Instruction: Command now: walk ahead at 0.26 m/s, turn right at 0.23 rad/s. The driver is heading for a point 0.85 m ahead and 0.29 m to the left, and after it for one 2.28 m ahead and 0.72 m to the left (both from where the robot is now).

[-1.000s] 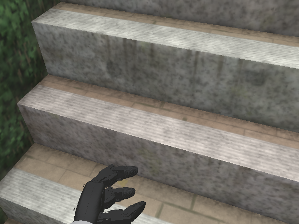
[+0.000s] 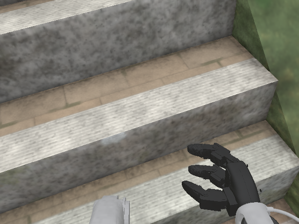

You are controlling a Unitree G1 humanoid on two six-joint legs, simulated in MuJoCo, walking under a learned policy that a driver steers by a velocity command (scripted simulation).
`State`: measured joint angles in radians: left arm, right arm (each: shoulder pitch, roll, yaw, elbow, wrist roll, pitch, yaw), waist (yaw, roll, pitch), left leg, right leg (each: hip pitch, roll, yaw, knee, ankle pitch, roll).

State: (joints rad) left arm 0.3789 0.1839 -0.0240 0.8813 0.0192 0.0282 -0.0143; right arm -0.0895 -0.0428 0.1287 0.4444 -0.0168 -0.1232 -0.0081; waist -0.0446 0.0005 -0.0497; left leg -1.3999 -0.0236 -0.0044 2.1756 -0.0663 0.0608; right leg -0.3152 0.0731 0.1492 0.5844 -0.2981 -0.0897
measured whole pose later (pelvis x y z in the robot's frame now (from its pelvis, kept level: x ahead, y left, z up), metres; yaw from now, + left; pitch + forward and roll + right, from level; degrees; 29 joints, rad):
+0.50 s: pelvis +0.04 -0.02 +0.10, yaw +1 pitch +1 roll +0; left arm 0.30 0.21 -0.02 0.86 0.03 0.11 0.03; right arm 0.09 -0.15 0.01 0.74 -0.03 0.06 -0.10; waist -0.02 0.00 -0.06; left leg -0.92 -0.04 -0.06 1.30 -0.58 0.07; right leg -0.36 -0.04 -0.06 0.78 0.02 -0.05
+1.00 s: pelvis -0.02 -0.04 -0.01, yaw +1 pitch +2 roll -1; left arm 0.14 0.09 -0.04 0.64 0.02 0.01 0.06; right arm 0.18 -0.15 0.02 0.83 -0.02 0.06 -0.06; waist 0.02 0.06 -0.06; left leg -0.25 0.08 -0.01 0.59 -0.33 -0.05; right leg -0.33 -0.01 -0.17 0.55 -0.25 -0.05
